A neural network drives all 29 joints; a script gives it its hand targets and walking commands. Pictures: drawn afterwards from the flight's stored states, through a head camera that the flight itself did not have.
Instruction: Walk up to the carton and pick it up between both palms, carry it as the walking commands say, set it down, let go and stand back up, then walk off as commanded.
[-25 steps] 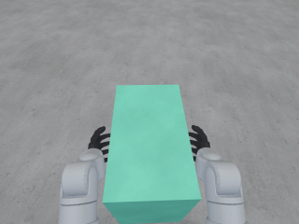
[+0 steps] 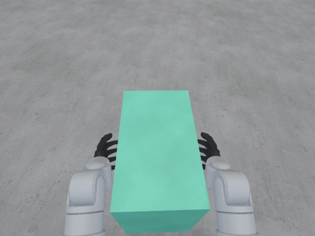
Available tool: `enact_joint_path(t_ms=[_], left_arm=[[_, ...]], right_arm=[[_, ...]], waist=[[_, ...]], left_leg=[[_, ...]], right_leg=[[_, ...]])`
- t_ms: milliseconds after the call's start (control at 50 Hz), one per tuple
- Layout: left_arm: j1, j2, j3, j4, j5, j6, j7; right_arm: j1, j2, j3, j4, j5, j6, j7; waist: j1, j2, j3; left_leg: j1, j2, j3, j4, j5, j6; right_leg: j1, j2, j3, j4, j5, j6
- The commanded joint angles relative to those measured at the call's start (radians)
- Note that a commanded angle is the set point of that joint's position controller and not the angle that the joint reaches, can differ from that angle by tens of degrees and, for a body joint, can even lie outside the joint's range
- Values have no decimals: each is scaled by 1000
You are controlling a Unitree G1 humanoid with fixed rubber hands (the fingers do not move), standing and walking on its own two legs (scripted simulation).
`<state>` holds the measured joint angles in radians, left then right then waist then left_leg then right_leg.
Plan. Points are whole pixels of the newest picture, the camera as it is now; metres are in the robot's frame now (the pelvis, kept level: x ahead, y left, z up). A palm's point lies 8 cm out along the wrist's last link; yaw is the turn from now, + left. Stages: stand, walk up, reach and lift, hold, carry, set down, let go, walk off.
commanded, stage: carry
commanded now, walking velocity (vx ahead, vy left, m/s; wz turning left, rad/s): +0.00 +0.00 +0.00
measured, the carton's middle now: (156, 163) +0.31 +0.00 +0.01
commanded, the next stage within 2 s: hold in 0.62 s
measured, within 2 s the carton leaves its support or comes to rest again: neither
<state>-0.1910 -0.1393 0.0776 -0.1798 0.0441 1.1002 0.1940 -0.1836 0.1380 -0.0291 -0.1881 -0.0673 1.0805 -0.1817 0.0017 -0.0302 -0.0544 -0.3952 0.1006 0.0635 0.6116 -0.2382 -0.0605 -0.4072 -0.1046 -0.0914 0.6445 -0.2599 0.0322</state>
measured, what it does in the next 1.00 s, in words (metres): stands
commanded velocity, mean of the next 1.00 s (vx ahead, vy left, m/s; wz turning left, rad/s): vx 0.00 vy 0.00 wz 0.00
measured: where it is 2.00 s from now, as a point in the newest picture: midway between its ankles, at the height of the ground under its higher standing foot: outside the picture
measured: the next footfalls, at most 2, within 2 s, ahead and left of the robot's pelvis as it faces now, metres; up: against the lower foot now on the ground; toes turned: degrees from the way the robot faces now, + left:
none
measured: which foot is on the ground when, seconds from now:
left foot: down 0.00-1.00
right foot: down 0.00-1.00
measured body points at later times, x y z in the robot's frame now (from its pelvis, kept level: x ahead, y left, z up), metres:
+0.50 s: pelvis +0.01 +0.00 +0.00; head +0.00 +0.00 +0.45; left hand +0.30 +0.13 +0.06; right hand +0.30 -0.13 +0.07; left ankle +0.05 +0.16 -0.72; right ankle +0.04 -0.14 -0.72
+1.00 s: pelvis +0.01 +0.00 +0.01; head -0.04 +0.00 +0.46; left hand +0.30 +0.14 +0.05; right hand +0.30 -0.12 +0.05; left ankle +0.05 +0.16 -0.72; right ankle +0.04 -0.14 -0.72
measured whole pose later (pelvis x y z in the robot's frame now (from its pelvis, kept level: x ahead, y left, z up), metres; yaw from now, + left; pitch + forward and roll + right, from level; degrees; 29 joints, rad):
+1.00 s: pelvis +0.01 +0.00 +0.01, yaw -1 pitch -6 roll +0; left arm -0.21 -0.14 0.14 0.22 0.18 0.77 0.08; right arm -0.22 0.14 -0.05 0.23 -0.21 0.76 -0.09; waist 0.03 0.01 0.00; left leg -0.14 0.07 0.00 0.46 -0.21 -0.06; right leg -0.16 -0.07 -0.06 0.48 -0.21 0.02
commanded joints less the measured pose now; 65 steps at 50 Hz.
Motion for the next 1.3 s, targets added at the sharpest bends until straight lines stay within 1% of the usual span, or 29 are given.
enact_joint_path(t_ms=[0,120,140,200,240,280,300,340,360,420,440,600,620,640,680,720,760,780,800,820,980,1000,1060,1100,1140,1160,1200,1260,1280], left_arm=[[-470,-982,-583,-224,-266,-59,-159],[-493,-966,-590,-271,-270,-65,-158],[-467,-923,-525,-137,-223,-72,-169],[-467,-956,-548,-178,-242,-74,-168],[-498,-943,-548,-166,-239,-83,-167],[-458,-902,-514,-92,-210,-87,-167],[-482,-937,-535,-147,-225,-90,-168],[-546,-989,-584,-258,-276,-92,-164],[-490,-959,-555,-193,-244,-87,-165],[-493,-960,-570,-235,-258,-80,-161],[-448,-901,-511,-112,-207,-82,-163],[-496,-948,-553,-216,-252,-100,-161],[-292,-627,-203,135,35,-175,-215],[-377,-653,-264,478,10,-236,-222],[-393,-773,-476,258,-67,-359,-259],[-547,-964,-641,21,-170,-428,-311],[-613,-1037,-678,-53,-195,-448,-329],[-619,-1044,-689,-40,-200,-439,-332],[-626,-1010,-678,-45,-197,-442,-333],[-615,-1028,-673,-1,-201,-432,-339],[-678,-1028,-474,390,-94,-397,-416],[-691,-1029,-432,436,-63,-393,-423],[-800,-1108,-460,417,-78,-405,-439],[-811,-1114,-430,475,-65,-410,-447],[-846,-1106,-411,506,-44,-404,-442],[-852,-1104,-408,472,-49,-416,-440],[-852,-1116,-394,473,-32,-419,-433],[-930,-1131,-402,457,-41,-430,-430],[-900,-1126,-408,457,-43,-438,-428]], right_arm=[[-433,928,501,-208,248,-49,156],[-418,942,511,-200,253,-50,160],[-443,878,456,-126,211,-63,165],[-445,917,495,-170,229,-62,162],[-449,896,466,-137,221,-73,167],[-419,851,436,-78,190,-77,165],[-479,902,479,-150,225,-82,165],[-491,949,505,-224,257,-79,164],[-441,936,491,-147,238,-71,166],[-454,920,501,-210,247,-66,159],[-431,863,450,-108,208,-72,163],[-451,909,478,-181,242,-84,163],[-298,632,198,170,-16,-166,223],[-339,669,257,484,-5,-224,242],[-331,742,380,246,43,-348,256],[-463,973,541,69,138,-404,293],[-640,1069,660,-61,212,-438,320],[-623,1063,674,-60,214,-433,323],[-620,1069,689,-45,215,-427,326],[-624,1058,687,-36,214,-426,331],[-581,1048,389,415,57,-394,376],[-631,1062,363,448,47,-387,384],[-685,1098,339,461,51,-394,408],[-786,1119,355,450,59,-398,415],[-788,1123,326,510,53,-392,424],[-804,1119,341,497,57,-390,427],[-830,1136,339,506,69,-395,440],[-876,1142,341,496,73,-408,444],[-863,1141,354,495,76,-410,448]], waist=[[-1,57,-377],[-2,57,-372],[2,20,-366],[-3,-23,-341],[0,55,-349],[2,54,-331],[1,0,-335],[-3,33,-329],[-3,10,-342],[-3,29,-371],[0,45,-362],[0,26,-329],[55,1,80],[44,56,44],[8,50,-136],[30,49,-488],[85,36,-647],[74,44,-647],[76,6,-626],[68,39,-601],[-35,8,-80],[-9,15,-60],[-36,65,-119],[3,-11,-191],[-1,50,-175],[-3,15,-189],[26,61,-222],[20,67,-247],[29,27,-263]], left_leg=[[142,30,-20,-105,108,38],[152,32,-15,-91,168,33],[145,35,-26,-89,151,46],[132,33,-20,-88,122,34],[137,38,-29,-105,123,43],[139,30,-19,-104,104,42],[122,33,-17,-97,82,35],[133,35,-20,-109,95,40],[132,40,-23,-101,113,37],[163,36,-23,-98,129,44],[144,32,-16,-97,112,43],[127,38,-25,-120,102,40],[208,-205,-93,-213,-95,79],[196,-208,-94,-203,-95,73],[245,-219,-96,-178,114,76],[351,-218,-129,-146,432,61],[394,-224,-125,-131,582,55],[395,-231,-112,-146,556,53],[377,-228,-117,-149,513,60],[388,-229,-114,-166,488,56],[188,-224,-93,-263,-93,71],[186,-231,-83,-266,-117,72],[187,-209,-108,-279,-84,60],[192,-211,-111,-276,-78,65],[199,-213,-90,-281,-87,57],[209,-199,-106,-283,-65,63],[210,-201,-97,-284,-59,62],[237,-206,-91,-279,-67,61],[238,-193,-104,-278,-49,64]], right_leg=[[135,-51,48,-116,75,-14],[144,-54,45,-112,127,-12],[141,-47,56,-122,114,-15],[135,-54,50,-124,127,-17],[133,-52,55,-113,92,-15],[117,-51,58,-118,71,-14],[136,-53,46,-131,69,-11],[123,-57,58,-121,77,-19],[143,-50,43,-123,85,-15],[137,-57,63,-115,113,-18],[154,-49,52,-117,94,-18],[140,-50,51,-129,71,-11],[153,196,126,-236,-67,-62],[188,200,126,-232,-26,-70],[269,203,118,-198,187,-52],[464,222,121,-160,493,-26],[538,224,137,-140,648,-10],[540,219,142,-150,648,-12],[522,214,143,-144,620,-8],[501,213,137,-161,570,-15],[348,207,121,-274,-3,-48],[338,206,123,-281,-42,-48],[371,212,116,-254,36,-47],[411,220,112,-258,16,-37],[391,214,111,-263,17,-42],[391,219,107,-254,36,-36],[413,219,116,-251,49,-35],[387,217,117,-247,36,-39],[390,222,113,-241,47,-33]])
